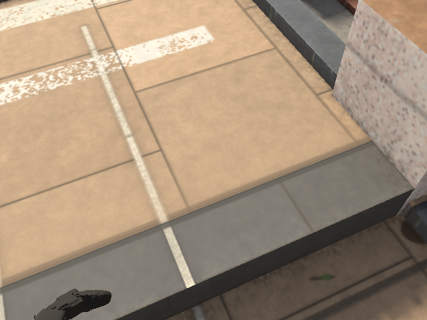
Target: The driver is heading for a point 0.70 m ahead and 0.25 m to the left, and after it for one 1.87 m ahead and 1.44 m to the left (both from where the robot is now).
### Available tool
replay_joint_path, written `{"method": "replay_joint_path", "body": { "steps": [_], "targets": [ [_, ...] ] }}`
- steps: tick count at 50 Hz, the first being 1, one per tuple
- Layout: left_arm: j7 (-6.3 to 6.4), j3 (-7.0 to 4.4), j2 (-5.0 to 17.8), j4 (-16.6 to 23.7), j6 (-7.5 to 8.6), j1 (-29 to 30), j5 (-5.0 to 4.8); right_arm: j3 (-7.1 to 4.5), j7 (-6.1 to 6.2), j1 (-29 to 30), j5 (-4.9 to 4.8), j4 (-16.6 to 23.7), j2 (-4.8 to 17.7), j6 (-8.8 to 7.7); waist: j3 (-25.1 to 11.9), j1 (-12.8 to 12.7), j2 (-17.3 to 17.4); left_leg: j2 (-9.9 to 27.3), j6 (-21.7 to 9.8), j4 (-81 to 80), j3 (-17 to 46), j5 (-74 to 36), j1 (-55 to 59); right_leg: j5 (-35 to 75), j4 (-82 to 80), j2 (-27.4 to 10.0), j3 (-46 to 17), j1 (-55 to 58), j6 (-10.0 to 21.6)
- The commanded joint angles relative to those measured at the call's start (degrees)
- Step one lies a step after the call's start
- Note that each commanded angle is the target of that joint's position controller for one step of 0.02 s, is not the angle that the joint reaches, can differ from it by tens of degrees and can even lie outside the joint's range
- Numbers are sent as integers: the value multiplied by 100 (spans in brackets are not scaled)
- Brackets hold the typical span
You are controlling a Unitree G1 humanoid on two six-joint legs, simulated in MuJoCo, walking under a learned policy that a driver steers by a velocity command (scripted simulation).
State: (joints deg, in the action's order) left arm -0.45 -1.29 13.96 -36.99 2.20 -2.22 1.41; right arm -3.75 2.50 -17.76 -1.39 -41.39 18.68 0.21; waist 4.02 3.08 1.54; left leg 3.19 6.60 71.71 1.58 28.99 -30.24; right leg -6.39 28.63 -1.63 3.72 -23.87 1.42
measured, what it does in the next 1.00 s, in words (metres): walks ahead, turning left: left foot, then right foot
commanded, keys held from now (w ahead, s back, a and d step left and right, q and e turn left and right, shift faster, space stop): q+shift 0.14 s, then w+q+shift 0.50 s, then w+shift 0.08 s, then w+e+shift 0.28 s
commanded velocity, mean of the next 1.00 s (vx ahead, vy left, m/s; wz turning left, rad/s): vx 0.67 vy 0.00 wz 0.63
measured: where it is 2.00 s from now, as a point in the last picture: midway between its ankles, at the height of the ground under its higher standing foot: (18, 203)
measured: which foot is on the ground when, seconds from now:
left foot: up 0.00-0.26, down 0.28-0.66, up 0.68-0.98, down 1.00-1.00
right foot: down 0.00-0.28, up 0.30-0.66, down 0.68-1.00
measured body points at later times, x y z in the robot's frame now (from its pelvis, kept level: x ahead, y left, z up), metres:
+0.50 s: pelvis +0.15 +0.08 +0.02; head +0.16 +0.12 +0.46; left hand +0.25 +0.41 -0.06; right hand +0.29 -0.17 -0.08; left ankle +0.05 +0.12 -0.73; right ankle +0.32 -0.05 -0.67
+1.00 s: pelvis +0.41 +0.28 +0.01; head +0.45 +0.32 +0.46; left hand +0.14 +0.34 -0.10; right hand +0.72 +0.39 +0.03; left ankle +0.44 +0.45 -0.57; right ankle +0.35 -0.01 -0.70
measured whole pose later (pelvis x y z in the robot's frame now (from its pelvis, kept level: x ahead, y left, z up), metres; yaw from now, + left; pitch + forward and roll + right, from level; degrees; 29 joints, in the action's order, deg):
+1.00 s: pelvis +0.41 +0.28 +0.01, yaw +37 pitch +6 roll +2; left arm 0.9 -0.1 10.0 -60.3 3.1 -38.3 -1.7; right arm 9.4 -1.9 5.8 0.5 -16.3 3.5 -4.9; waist 1.6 -2.3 -2.9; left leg 3.8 -2.0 80.7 -4.8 29.8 -59.8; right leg -15.0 13.7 -7.4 -4.0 7.2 0.0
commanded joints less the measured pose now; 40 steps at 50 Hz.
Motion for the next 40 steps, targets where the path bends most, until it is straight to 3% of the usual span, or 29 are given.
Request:
{"method": "replay_joint_path", "body": {
  "steps": [1,4,7,11,13,14,15,16,17,18,19,20,22,24,25,27,29,30,31,32,33,34,35,36,37,38,39,40],
  "targets": [
    [117,-313,813,217,81,212,33,-103,65,-656,57,387,194,159,-974,44,-865,442,76,-320,15,-468,-85,1925,-1317,-1647,-795,761,1306],
    [249,-398,994,101,86,336,-23,-63,-56,-227,107,584,127,148,-1133,-1,-655,561,-113,-1325,-19,-1354,257,1757,-1377,-1762,-336,876,1290],
    [253,-456,1146,16,7,377,-97,-90,-225,130,83,741,262,226,-1038,-49,-705,456,-331,-2130,-237,-1745,652,1288,-1363,-1803,91,987,1131],
    [80,-619,1525,-137,15,182,-344,-201,-323,323,-5,850,559,307,-899,-25,-744,343,-806,-2741,-603,-1098,1057,-1808,-1611,-1974,23,1159,782],
    [57,-579,1314,-202,-20,224,-359,-269,-301,-205,-28,522,580,259,-693,209,-425,54,-1137,-3356,-1005,-874,1767,-2801,-1057,-1708,332,851,475],
    [43,-497,993,-209,-46,226,-286,-370,-256,-907,-53,166,717,222,-581,388,182,-179,-1387,-3807,-877,-540,2405,-2932,134,-1268,722,428,282],
    [24,-372,600,-62,-46,465,-161,-484,-220,-1612,-53,5,1141,123,-155,591,1610,675,-1996,-4700,1003,-43,3074,-3073,2763,-661,1068,-1159,-72],
    [0,-332,547,399,98,733,-152,-479,-314,-1303,12,361,1645,-169,78,291,2131,1468,-2926,-6006,4378,1571,3429,-3231,3938,384,-100,-3287,-262],
    [-86,-420,1018,468,292,1080,-305,-388,-385,-901,52,541,1235,-369,171,367,1102,1768,-2866,-6526,4424,1902,3385,-2641,4106,65,-822,-3630,-52],
    [-138,-464,1144,467,456,1074,-342,-312,-364,-621,44,629,1073,-465,202,138,879,1676,-2663,-6449,4043,1323,3211,-1964,3757,-53,-943,-3449,71],
    [-134,-467,1116,294,526,851,-228,-265,-325,-429,8,699,944,-463,76,-65,503,1457,-2462,-6231,3478,607,3108,-1490,3469,-156,-935,-3057,27],
    [-129,-471,1120,237,577,806,-115,-216,-255,-315,-8,741,849,-422,29,-144,364,1247,-2320,-6173,3014,-4,2925,-1048,2979,-144,-906,-2718,-63],
    [-156,-452,984,145,569,792,-95,-164,-96,-229,73,865,740,-402,-140,-235,235,783,-2126,-6058,2221,-1187,2595,-254,2282,84,-706,-1970,-284],
    [-164,-357,695,162,539,999,-114,-194,-1,-257,49,885,788,-371,-199,-190,225,405,-1976,-5928,1661,-1827,2144,266,1324,371,-522,-1273,-427],
    [-179,-277,476,81,484,800,-118,-191,12,-279,76,850,810,-305,-362,-207,532,331,-1940,-5707,1439,-2107,1995,168,1442,523,-354,-829,-523],
    [-228,-212,385,256,386,864,-185,-122,-1,-394,37,911,596,-201,-373,-181,756,447,-1948,-5323,1737,-2742,1899,-531,1749,601,-244,-753,-535],
    [-233,-198,402,514,346,987,-234,-32,7,-439,-160,968,400,-113,-295,-274,798,498,-1843,-5041,2104,-2957,1921,-1434,1237,590,-423,-569,-447],
    [-203,-330,686,588,402,1037,-201,0,-26,-366,-83,1030,350,-101,-461,-289,594,134,-1598,-4596,2038,-5006,2246,-1203,882,821,30,-164,-398],
    [-159,-425,804,666,449,799,-163,-56,-37,-386,-41,962,566,-46,-874,-468,798,-12,-1381,-3761,2063,-6867,2644,-1232,299,883,78,372,-311],
    [-137,-514,894,496,474,-262,-165,-108,-23,212,-72,1073,783,-4,-1368,-1099,1154,-114,-1227,-2681,2076,-7422,2329,-428,-715,616,-227,1647,-122],
    [-77,-636,1217,97,416,-1707,-189,-41,-63,757,-10,1312,549,-93,-2029,-1589,1029,-282,-1064,-1303,1795,-6271,1221,555,-890,-7,-448,3679,121],
    [-85,-521,1086,-233,373,-2258,-192,237,-132,540,284,1391,-482,-224,-1898,-1196,-394,-706,-1007,-26,1407,-126,-913,2708,-128,-1081,-1438,5388,186],
    [-133,-481,1159,-295,323,-2361,104,366,-84,-97,51,1486,-692,-409,-1766,-816,-1601,-880,-833,1471,1115,777,-2476,6223,616,-2212,-2629,5714,767],
    [-93,-608,1378,-320,250,-2320,202,267,-89,-565,-259,1361,-180,-467,-2009,-764,-1611,-585,-510,2708,814,471,-3163,3898,-42,-2920,-3692,5651,1890],
    [-21,-558,1048,-450,184,-2376,131,304,-86,167,-305,1411,-84,-420,-1359,-1048,-1077,-248,-426,3420,528,348,-3712,1094,-829,-2680,-3612,5050,1989],
    [10,-410,661,-626,170,-2386,47,393,-122,963,-215,1644,-349,-401,-491,-1051,-774,-224,-498,3855,540,393,-4159,-366,-1313,-2233,-3211,4316,1676],
    [24,-274,455,-825,184,-2423,26,531,-164,1604,-131,1863,-705,-403,322,-983,-743,-343,-575,4542,652,575,-4770,-502,-1528,-2015,-2900,3632,1528],
    [53,-156,224,-1044,202,-2561,-21,674,-254,1932,-94,2136,-1011,-441,747,-738,-717,-320,-700,4809,856,725,-5298,-445,-1570,-1879,-2563,3190,1351]
  ]
}}
Velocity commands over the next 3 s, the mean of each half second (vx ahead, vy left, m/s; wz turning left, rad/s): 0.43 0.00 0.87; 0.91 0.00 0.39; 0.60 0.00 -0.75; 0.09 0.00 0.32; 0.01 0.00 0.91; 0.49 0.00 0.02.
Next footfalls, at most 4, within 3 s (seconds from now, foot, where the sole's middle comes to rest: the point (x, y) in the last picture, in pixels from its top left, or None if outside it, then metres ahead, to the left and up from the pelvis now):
0.28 left None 0.09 0.14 -0.77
0.68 right None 0.37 0.01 -0.77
1.00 left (40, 300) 0.47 0.48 -0.60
1.40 right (55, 184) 0.83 0.51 -0.60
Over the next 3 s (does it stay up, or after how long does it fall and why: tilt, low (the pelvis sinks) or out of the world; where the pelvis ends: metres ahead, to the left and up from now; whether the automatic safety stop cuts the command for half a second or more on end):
stays up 0.86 0.76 0.18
